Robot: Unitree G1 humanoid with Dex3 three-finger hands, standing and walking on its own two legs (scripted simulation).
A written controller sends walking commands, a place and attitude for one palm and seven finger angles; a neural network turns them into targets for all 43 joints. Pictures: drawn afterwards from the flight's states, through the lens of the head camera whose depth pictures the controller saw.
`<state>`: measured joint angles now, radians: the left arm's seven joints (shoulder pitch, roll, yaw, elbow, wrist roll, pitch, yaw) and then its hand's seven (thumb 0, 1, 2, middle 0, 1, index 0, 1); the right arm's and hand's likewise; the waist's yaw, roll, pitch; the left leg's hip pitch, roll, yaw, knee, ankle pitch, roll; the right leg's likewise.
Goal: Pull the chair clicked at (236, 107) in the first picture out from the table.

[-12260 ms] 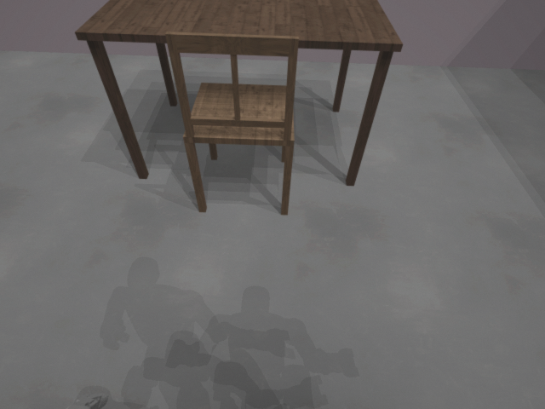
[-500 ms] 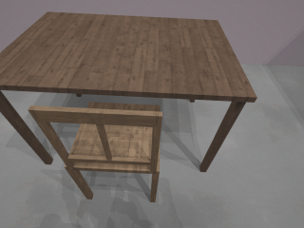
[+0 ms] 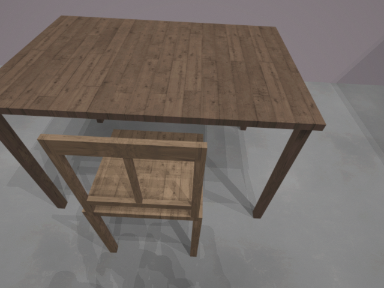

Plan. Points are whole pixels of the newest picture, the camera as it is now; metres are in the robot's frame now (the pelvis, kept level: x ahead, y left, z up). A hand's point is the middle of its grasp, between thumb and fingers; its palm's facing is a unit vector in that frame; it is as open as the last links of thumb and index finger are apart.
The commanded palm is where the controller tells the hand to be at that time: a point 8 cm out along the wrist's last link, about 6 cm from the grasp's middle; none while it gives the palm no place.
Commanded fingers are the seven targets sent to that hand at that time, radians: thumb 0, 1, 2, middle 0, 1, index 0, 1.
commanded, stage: look again from close up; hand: left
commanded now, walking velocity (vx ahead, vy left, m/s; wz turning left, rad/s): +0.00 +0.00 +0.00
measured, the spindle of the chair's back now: (134, 181) +0.42 +0.20 -0.12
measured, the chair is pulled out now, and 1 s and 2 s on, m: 0.00 0.00 0.00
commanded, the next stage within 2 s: raise the hand toward the chair's back in 0.22 s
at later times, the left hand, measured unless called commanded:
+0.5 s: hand out of the picture +0.13 +0.20 -0.07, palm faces +0.24 -0.95 -0.19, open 7.5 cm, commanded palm +0.10 +0.22 -0.07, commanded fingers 0.00 0.67 0.80 -0.18 -0.26 -0.18 -0.26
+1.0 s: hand out of the picture +0.13 +0.18 -0.06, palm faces +0.01 -1.00 -0.03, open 11.5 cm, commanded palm +0.11 +0.23 -0.06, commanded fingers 0.00 0.08 0.55 -0.12 -0.17 -0.12 -0.17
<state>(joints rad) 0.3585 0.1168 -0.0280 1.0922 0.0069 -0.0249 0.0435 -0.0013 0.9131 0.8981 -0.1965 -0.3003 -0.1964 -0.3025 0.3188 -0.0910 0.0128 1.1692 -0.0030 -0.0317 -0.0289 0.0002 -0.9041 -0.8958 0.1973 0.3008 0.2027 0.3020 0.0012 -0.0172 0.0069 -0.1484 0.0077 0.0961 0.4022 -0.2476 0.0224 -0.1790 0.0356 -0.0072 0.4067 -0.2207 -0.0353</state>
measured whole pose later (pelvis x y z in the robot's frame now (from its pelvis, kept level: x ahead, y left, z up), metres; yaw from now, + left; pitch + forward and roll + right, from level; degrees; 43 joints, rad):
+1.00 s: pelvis -0.06 -0.01 -0.12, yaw +6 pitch +15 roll -3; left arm 0.40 0.23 0.09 -0.09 -0.26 -0.42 -0.32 0.01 0.31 0.64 -0.13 -0.21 -0.13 -0.21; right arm 0.13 -0.18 0.07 0.52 0.01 -0.21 -0.02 0.01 -0.90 -0.90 0.20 0.30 0.21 0.30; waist 0.06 0.03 -0.14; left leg -1.04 0.01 -0.05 1.31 -0.54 0.01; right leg -0.98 0.00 -0.17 1.24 -0.53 -0.07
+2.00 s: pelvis -0.04 +0.01 -0.09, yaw +5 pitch +14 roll -3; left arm 0.29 0.30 0.22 0.04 -0.30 -0.32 -0.34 -0.02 -0.49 0.30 -0.06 -0.08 -0.06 -0.08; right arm 0.23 -0.25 0.03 0.54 0.02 -0.20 -0.04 0.01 -0.90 -0.90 0.20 0.30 0.21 0.30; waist -0.01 0.03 -0.13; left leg -0.88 0.00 -0.01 1.15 -0.51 0.04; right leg -0.84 0.00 -0.12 1.08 -0.48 -0.03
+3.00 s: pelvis -0.04 +0.01 -0.10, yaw +4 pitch +17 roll -3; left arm 0.20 0.27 0.18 0.10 -0.27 -0.34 -0.30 -0.02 -0.49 0.30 -0.06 -0.08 -0.06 -0.08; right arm 0.23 -0.26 0.03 0.53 0.02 -0.20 -0.03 0.01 -0.90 -0.90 0.20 0.30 0.21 0.30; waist -0.03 0.02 -0.14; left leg -0.96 0.01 0.00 1.19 -0.53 0.04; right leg -0.92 0.00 -0.12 1.13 -0.50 -0.04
